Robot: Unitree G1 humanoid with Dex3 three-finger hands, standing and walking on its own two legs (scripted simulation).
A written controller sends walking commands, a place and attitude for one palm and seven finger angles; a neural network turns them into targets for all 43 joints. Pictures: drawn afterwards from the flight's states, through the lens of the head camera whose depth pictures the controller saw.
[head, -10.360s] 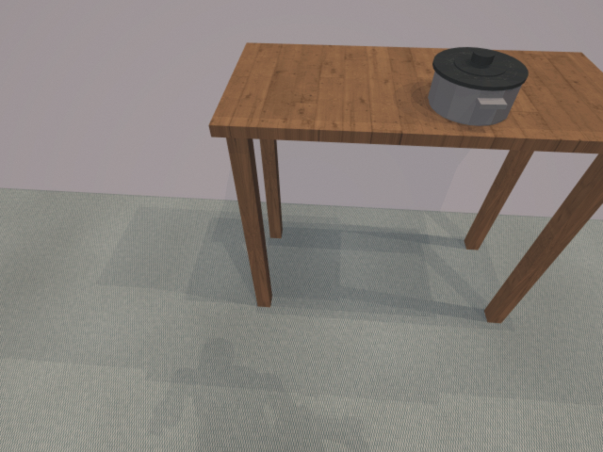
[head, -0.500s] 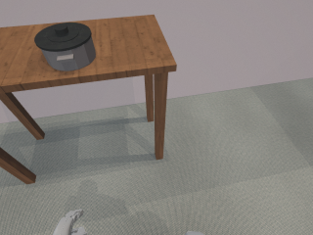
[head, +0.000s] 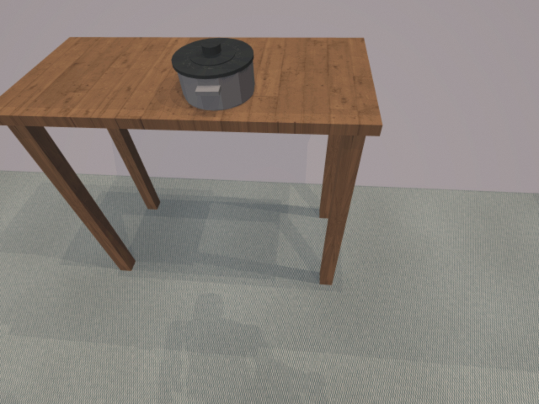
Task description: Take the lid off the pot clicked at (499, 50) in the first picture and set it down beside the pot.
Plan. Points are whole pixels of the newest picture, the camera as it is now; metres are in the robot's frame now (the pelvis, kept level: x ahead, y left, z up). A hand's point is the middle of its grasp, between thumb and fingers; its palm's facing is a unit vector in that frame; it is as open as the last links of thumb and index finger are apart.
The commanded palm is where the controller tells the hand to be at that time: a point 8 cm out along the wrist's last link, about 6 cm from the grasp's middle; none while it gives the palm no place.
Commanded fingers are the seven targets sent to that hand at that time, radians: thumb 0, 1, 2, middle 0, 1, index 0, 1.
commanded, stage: take the last steps up to it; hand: left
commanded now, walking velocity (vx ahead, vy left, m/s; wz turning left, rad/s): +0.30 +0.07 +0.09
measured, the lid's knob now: (211, 47) +0.81 +0.21 +0.15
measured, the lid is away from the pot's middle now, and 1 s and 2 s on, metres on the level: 0.01 0.01 0.01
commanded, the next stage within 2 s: come to a stop and stand still in 0.80 s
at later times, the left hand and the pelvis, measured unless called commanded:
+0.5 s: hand (148, 387) +0.17 +0.25 -0.18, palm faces +0.06 -0.98 -0.19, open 7.4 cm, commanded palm none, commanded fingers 0.00 0.90 0.90 -0.20 -0.30 -0.20 -0.30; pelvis +0.12 +0.06 -0.01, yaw +1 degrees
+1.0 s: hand (195, 312) +0.30 +0.19 -0.16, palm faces +0.08 -0.97 -0.24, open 7.3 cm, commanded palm none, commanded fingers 0.00 0.90 0.90 -0.20 -0.30 -0.20 -0.30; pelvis +0.30 +0.01 +0.00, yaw +0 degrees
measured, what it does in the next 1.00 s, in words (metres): walks ahead: left foot, then right foot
